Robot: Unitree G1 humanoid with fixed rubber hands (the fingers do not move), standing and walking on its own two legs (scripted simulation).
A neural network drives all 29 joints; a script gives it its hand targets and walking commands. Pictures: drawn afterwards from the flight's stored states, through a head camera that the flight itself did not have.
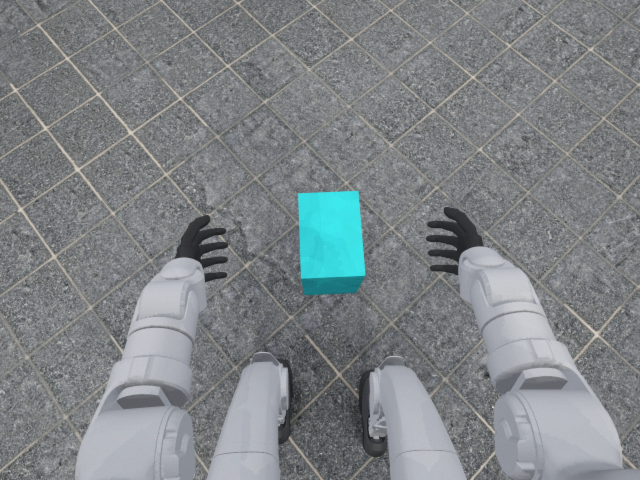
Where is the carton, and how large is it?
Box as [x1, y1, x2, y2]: [298, 191, 365, 294]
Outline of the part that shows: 357,191 298,193 301,280 304,294 355,292 365,275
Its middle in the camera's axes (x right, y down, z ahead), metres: +0.03 +0.02 +1.02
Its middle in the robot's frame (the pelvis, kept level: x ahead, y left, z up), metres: +0.53 -0.01 -0.57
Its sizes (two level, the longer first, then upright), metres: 0.211 0.147 0.235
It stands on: the floor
